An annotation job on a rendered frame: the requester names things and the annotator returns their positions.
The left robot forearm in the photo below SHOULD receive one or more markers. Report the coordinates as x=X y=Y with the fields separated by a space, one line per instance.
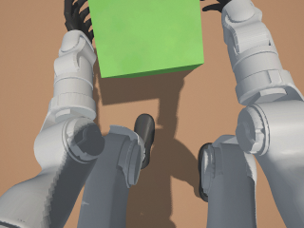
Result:
x=73 y=80

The carton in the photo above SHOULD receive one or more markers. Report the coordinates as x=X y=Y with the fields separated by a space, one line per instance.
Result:
x=136 y=38

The robot left foot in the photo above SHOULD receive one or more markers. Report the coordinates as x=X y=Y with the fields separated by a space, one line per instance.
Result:
x=145 y=128

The robot right hand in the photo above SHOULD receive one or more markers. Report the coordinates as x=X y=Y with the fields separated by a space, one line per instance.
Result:
x=218 y=6

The robot left upper arm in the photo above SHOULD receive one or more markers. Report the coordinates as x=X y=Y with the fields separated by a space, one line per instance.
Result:
x=67 y=152

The robot left hand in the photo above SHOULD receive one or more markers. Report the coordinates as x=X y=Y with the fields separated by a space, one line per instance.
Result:
x=75 y=20

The left robot shin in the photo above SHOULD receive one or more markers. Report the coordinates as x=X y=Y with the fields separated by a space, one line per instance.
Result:
x=122 y=130

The robot right upper arm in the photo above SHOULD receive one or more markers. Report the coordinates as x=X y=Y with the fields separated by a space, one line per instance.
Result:
x=274 y=133

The right robot forearm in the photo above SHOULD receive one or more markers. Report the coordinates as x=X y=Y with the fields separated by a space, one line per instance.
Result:
x=253 y=56

